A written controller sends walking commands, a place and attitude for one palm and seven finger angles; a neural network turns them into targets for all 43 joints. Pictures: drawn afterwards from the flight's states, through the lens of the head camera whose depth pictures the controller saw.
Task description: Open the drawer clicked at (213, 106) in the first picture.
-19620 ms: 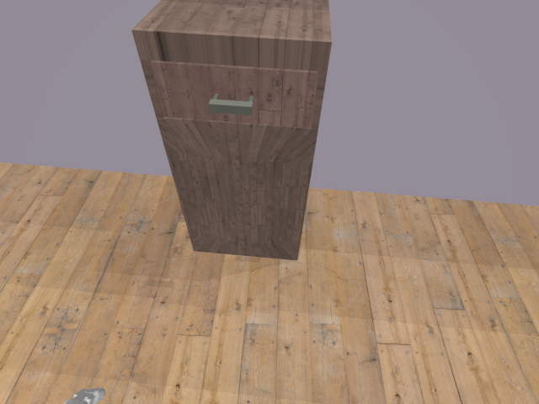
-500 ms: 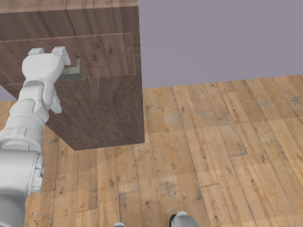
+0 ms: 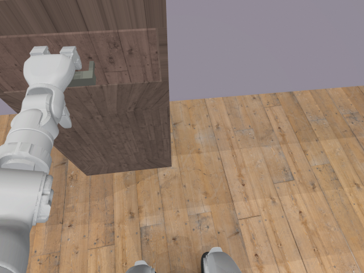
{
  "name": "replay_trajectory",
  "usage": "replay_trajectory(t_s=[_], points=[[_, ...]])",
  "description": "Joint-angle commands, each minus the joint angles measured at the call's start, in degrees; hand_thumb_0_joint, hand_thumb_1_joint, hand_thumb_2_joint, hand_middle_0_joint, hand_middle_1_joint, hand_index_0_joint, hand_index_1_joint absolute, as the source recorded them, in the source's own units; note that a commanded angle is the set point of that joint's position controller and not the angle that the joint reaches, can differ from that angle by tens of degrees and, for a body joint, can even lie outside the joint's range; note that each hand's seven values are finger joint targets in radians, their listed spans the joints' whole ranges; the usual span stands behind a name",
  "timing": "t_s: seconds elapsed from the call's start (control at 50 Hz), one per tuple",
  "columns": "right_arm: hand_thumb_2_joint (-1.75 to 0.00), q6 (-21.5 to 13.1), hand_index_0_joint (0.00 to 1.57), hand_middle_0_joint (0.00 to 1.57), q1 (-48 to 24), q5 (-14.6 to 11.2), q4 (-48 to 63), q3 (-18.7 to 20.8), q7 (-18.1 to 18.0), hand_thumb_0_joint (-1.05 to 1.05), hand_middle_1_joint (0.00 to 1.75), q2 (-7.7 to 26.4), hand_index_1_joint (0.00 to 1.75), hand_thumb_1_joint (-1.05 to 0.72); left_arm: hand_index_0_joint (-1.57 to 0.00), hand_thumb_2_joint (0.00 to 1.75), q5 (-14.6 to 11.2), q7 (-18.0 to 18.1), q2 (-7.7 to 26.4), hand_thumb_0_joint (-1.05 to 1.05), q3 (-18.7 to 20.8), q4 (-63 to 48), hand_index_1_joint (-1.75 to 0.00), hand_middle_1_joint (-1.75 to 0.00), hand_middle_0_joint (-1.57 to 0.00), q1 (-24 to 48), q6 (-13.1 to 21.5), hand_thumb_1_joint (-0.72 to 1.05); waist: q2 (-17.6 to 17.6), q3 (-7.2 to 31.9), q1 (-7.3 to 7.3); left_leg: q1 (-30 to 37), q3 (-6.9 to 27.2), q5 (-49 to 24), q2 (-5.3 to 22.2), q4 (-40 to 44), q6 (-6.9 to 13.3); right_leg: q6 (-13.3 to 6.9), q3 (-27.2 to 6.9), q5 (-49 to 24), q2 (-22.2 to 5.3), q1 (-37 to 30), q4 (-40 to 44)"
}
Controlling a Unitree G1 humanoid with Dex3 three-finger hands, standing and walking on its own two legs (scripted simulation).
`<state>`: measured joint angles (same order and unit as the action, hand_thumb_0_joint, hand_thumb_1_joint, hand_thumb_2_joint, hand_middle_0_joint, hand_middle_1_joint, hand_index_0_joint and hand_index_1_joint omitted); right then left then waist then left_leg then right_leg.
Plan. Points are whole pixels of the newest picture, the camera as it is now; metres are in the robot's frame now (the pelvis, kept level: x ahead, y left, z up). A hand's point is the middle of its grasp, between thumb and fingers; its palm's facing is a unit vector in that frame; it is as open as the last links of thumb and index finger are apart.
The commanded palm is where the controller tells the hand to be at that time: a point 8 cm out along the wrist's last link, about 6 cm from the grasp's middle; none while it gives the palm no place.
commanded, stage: lower the fingers behind the handle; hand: left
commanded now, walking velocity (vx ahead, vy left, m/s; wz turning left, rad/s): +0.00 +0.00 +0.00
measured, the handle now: (71, 72) +0.57 +0.23 +0.05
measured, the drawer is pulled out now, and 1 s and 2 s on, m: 0.00 0.00 0.00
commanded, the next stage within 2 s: lift the fingers back up to retry in 0.32 s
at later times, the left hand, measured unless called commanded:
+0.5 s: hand (61, 87) +0.52 +0.24 +0.06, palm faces -0.03 +0.03 -1.00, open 13.8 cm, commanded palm +0.50 +0.25 +0.10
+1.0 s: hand (41, 75) +0.51 +0.26 +0.10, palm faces -0.02 +0.00 -1.00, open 13.8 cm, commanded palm +0.49 +0.25 +0.17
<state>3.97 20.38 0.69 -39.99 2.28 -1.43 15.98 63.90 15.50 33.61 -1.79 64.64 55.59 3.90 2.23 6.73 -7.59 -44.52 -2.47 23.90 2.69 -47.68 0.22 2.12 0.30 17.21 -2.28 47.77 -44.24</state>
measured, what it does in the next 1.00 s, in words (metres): stands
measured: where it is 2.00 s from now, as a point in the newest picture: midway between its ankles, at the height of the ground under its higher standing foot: outside the picture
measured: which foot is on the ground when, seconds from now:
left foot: down 0.00-1.00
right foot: down 0.00-1.00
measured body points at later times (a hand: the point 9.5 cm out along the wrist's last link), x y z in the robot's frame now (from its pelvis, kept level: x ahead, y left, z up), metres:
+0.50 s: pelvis -0.01 +0.00 -0.01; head +0.12 -0.01 +0.42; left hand +0.51 +0.24 +0.11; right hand -0.03 -0.28 -0.13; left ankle -0.02 +0.12 -0.70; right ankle +0.03 -0.15 -0.70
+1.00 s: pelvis +0.02 +0.01 +0.02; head +0.11 +0.01 +0.46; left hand +0.51 +0.26 +0.16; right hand +0.03 -0.27 -0.11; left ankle -0.02 +0.12 -0.70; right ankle +0.03 -0.15 -0.70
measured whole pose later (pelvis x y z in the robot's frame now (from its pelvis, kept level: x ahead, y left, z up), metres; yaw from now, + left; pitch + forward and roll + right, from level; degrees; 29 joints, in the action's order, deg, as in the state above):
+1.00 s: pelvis +0.02 +0.01 +0.02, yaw +1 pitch +17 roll -2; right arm 4.6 21.5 0.0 -41.2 2.9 -1.4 15.1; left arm 60.9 9.6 33.7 -1.8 57.7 52.2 4.0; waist 3.1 6.2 -5.8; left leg -35.9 -1.6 22.8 2.3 -41.6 0.5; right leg 2.6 1.3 15.8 -2.4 37.9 -36.8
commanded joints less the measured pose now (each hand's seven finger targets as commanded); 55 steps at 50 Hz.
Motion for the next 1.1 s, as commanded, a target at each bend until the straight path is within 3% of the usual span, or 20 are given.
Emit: replay_trajectory(t_s=[0.0, 0.04, 0.08, 0.12, 0.24, 0.34, 0.36, 0.4, 0.44, 0.48, 0.56, 0.6, 0.66, 0.76, 0.8, 0.86, 0.92, 0.96, 1.0, 1.08], points=[[-0.9, -0.6, 0.2, 0.2, 10.0, -0.1, 2.0, 3.2, -1.2, 0.0, 0.3, 10.2, 0.3, -0.9, -0.3, 0.3, -0.8, -1.6, 15.2, 0.0, 4.1, -3.4, -1.2, -1.2, -0.3, 17.4, -0.8, -0.5, -2.1, 20.7, -1.13, 7.3, 0.0, -15.9, -3.4, 4.5, 1.9, -2.8, 1.4, -13.4, 4.3, -15.1, 3.4], [-0.9, -0.6, 0.2, 0.2, 10.0, -0.3, 2.5, 3.0, -1.5, 0.0, 0.3, 10.0, 0.3, -0.9, -0.3, 0.3, -0.8, -1.9, 13.6, 0.0, 2.4, -3.1, -1.2, -1.2, -0.3, 18.4, -0.8, -0.5, -2.2, 20.0, -1.77, 6.7, 0.1, -14.4, -3.5, 4.6, 1.9, -2.7, 1.6, -11.9, 4.3, -14.3, 3.5], [-0.9, -0.6, 0.2, 0.2, 10.1, -0.3, 2.2, 2.8, -1.7, 0.0, 0.3, 10.3, 0.3, -0.9, -0.3, 0.3, -0.7, -2.2, 16.3, 0.0, 3.7, -2.4, -1.2, -1.2, -0.3, 18.6, -0.6, -0.5, -2.6, 19.7, -1.78, 5.8, 0.2, -13.7, -3.4, 4.4, 1.9, -2.6, 1.5, -11.3, 4.1, -14.3, 3.3], [-0.9, -0.7, 0.2, 0.2, 10.0, -0.2, 2.7, 2.7, -1.7, 0.0, 0.3, 10.1, 0.3, -0.9, -0.3, 0.3, -1.0, -2.5, 16.6, 0.0, 4.3, -3.6, -1.2, -1.2, -0.3, 17.4, -0.1, -0.5, -1.7, 22.0, -0.68, 5.7, -0.1, -14.5, -3.7, 4.2, 2.0, -2.6, 1.2, -12.7, 4.1, -16.2, 2.9], [-0.9, -0.4, 0.2, 0.2, 10.1, -0.4, 3.1, 2.6, -1.7, 0.0, 0.3, 10.3, 0.3, -0.9, -0.3, 0.3, -1.3, -2.9, 18.1, 0.0, 5.3, -3.5, -1.2, -1.2, -0.3, 15.5, 0.5, -0.5, -2.2, 20.9, -0.31, 4.4, -0.2, -13.1, -3.7, 4.0, 1.9, -2.5, 1.1, -11.6, 4.3, -15.7, 3.0], [-0.9, -0.8, 0.2, 0.2, 10.4, -0.6, 2.8, 2.5, -1.9, 0.0, 0.3, 10.6, 0.3, -0.9, -0.3, 0.3, -1.1, -2.1, 17.0, 0.0, 3.8, -2.3, -1.2, -1.2, -0.3, 19.0, 0.1, -0.5, -2.0, 18.1, -1.82, 3.9, 0.3, -9.4, -3.5, 4.5, 1.9, -2.6, 1.4, -6.8, 4.3, -11.9, 3.5], [-0.9, -0.8, 0.2, 0.2, 10.6, -0.5, 2.5, 2.6, -1.9, 0.0, 0.3, 10.7, 0.3, -0.9, -0.3, 0.3, -1.0, -2.0, 18.0, 0.0, 4.4, -3.5, -1.2, -1.2, -0.3, 21.1, 0.5, -0.5, -1.4, 19.7, -1.89, 4.7, 0.4, -10.5, -3.4, 4.3, 2.0, -2.7, 1.4, -7.5, 4.3, -12.2, 3.2], [-0.9, -1.0, 0.2, 0.2, 10.9, -0.5, 2.7, 2.6, -1.8, 0.0, 0.3, 10.4, 0.3, -0.9, -0.3, 0.3, -1.0, -1.9, 15.8, 0.0, 2.9, -2.0, -1.2, -1.2, -0.3, 20.2, 0.0, -0.5, -1.6, 20.4, -2.2, 4.9, 0.6, -10.5, -3.5, 4.2, 2.0, -2.6, 1.6, -7.4, 4.4, -11.8, 3.1], [-0.9, -0.9, 0.2, 0.2, 10.9, -0.3, 2.6, 2.6, -1.8, 0.0, 0.3, 10.6, 0.3, -0.9, -0.3, 0.3, -1.1, -1.8, 19.6, 0.0, 5.7, -4.6, -1.2, -1.2, -0.3, 22.1, 0.2, -0.5, -0.1, 23.3, -1.21, 6.2, 0.6, -12.1, -3.4, 4.3, 1.9, -2.6, 1.3, -8.7, 4.2, -13.9, 2.8], [-0.9, -1.0, 0.2, 0.2, 11.0, -0.3, 2.8, 2.6, -1.9, 0.0, 0.3, 10.1, 0.3, -0.9, -0.3, 0.3, -1.4, -1.9, 17.7, 0.0, 3.9, -5.5, -1.2, -1.2, -0.3, 23.7, 0.0, -0.5, 0.5, 24.7, -1.96, 7.5, 0.6, -13.4, -3.5, 4.5, 2.1, -2.5, 1.2, -10.0, 4.3, -15.0, 3.5], [-0.9, -0.9, 0.2, 0.2, 10.7, -0.2, 2.7, 2.8, -1.8, 0.0, 0.3, 10.0, 0.3, -0.9, -0.3, 0.3, -1.5, -1.9, 20.6, 0.0, 6.9, -9.6, -1.2, -1.2, -0.3, 24.9, 0.8, -0.5, 1.0, 28.0, -0.53, 10.8, 0.9, -17.2, -3.3, 5.1, 2.1, -2.6, 1.3, -12.9, 4.4, -18.2, 4.0], [-0.9, -0.9, 0.2, 0.2, 10.4, -0.2, 2.4, 2.7, -1.9, 0.0, 0.3, 9.9, 0.3, -0.9, -0.3, 0.3, -1.6, -1.9, 20.3, 0.0, 6.5, -10.3, -1.2, -1.2, -0.3, 24.8, 1.0, -0.5, 1.8, 26.1, -0.67, 11.3, 0.9, -17.4, -3.3, 5.8, 2.0, -2.5, 1.4, -13.2, 4.4, -18.2, 4.7], [-0.9, -0.7, 0.2, 0.2, 9.7, -0.1, 2.4, 2.9, -2.0, 0.0, 0.3, 9.9, 0.3, -0.9, -0.3, 0.3, -1.5, -1.7, 22.4, 0.0, 8.6, -13.9, -1.2, -1.2, -0.3, 25.0, 2.0, -0.5, 2.5, 27.6, 0.47, 13.6, 0.9, -20.8, -3.2, 6.4, 1.9, -2.8, 1.5, -15.7, 4.5, -20.4, 5.0], [-0.9, -0.8, 0.2, 0.2, 9.8, 0.0, 2.1, 3.8, -1.3, 0.0, 0.3, 9.4, 0.3, -0.9, -0.3, 0.3, -2.4, -1.6, 19.2, 0.0, 7.7, -18.6, -1.2, -1.2, -0.3, 24.2, 2.8, -0.5, 5.3, 29.1, 0.86, 20.6, 1.5, -28.4, -2.9, 6.9, 1.4, -3.1, 2.3, -18.6, 5.1, -20.6, 6.1], [-0.9, -0.7, 0.2, 0.2, 9.9, -0.2, 1.5, 4.0, -1.1, 0.0, 0.3, 9.1, 0.3, -0.9, -0.3, 0.3, -2.5, -1.7, 15.5, 0.0, 5.0, -18.5, -1.2, -1.2, -0.3, 24.4, 2.1, -0.5, 5.9, 26.6, -0.02, 22.2, 1.9, -30.3, -2.7, 7.6, 1.2, -3.0, 2.8, -18.4, 5.2, -19.0, 6.9], [-0.9, -0.3, 0.2, 0.2, 9.2, -0.4, 1.3, 3.9, -0.9, 0.0, 0.3, 9.4, 0.3, -0.9, -0.3, 0.3, -3.1, -2.6, 17.0, 0.0, 6.3, -18.7, -1.2, -1.2, -0.3, 23.6, 1.3, -0.5, 4.6, 25.8, 0.85, 23.3, 1.8, -31.9, -2.6, 8.7, 1.1, -3.2, 2.9, -19.5, 5.2, -21.4, 7.9], [-0.9, -0.4, 0.2, 0.2, 8.6, -0.7, 1.3, 3.9, -0.8, 0.0, 0.3, 9.0, 0.3, -0.9, -0.3, 0.3, -3.3, -3.8, 12.4, 0.0, 2.4, -18.8, -1.2, -1.2, -0.3, 24.6, 0.3, -0.5, 5.4, 22.3, 0.23, 24.8, 1.9, -32.5, -2.4, 9.9, 1.0, -3.2, 3.3, -18.5, 5.2, -20.0, 9.1], [-0.9, -0.2, 0.2, 0.2, 8.4, -0.7, 1.6, 3.9, -0.9, 0.0, 0.3, 9.1, 0.3, -0.9, -0.3, 0.3, -3.4, -4.7, 14.2, 0.0, 3.6, -20.2, -1.2, -1.2, -0.3, 26.1, 0.5, -0.5, 4.1, 23.7, 0.44, 25.7, 2.0, -33.0, -2.5, 10.3, 1.0, -3.3, 3.1, -19.4, 5.2, -22.0, 9.5], [-0.9, -0.3, 0.2, 0.2, 7.9, -0.7, 2.0, 3.9, -0.7, 0.0, 0.3, 8.5, 0.3, -0.9, -0.3, 0.3, -3.7, -5.6, 12.0, 0.0, 2.2, -21.5, -1.2, -1.2, -0.3, 25.7, 0.7, -0.5, 5.6, 24.3, 0.81, 27.8, 2.2, -37.1, -2.5, 10.2, 1.0, -3.2, 3.3, -21.0, 5.2, -22.3, 9.5], [-0.9, 0.5, 0.2, 0.2, 7.1, -0.9, 2.4, 3.4, -0.6, 0.0, 0.3, 8.7, 0.3, -0.9, -0.3, 0.3, -3.4, -6.7, 12.4, 0.0, 3.0, -15.4, -1.2, -1.2, -0.3, 20.4, -0.1, -0.5, 0.6, 19.0, 1.56, 23.0, 1.4, -33.2, -2.7, 11.4, 1.2, -3.2, 3.2, -21.0, 4.9, -23.7, 9.9]])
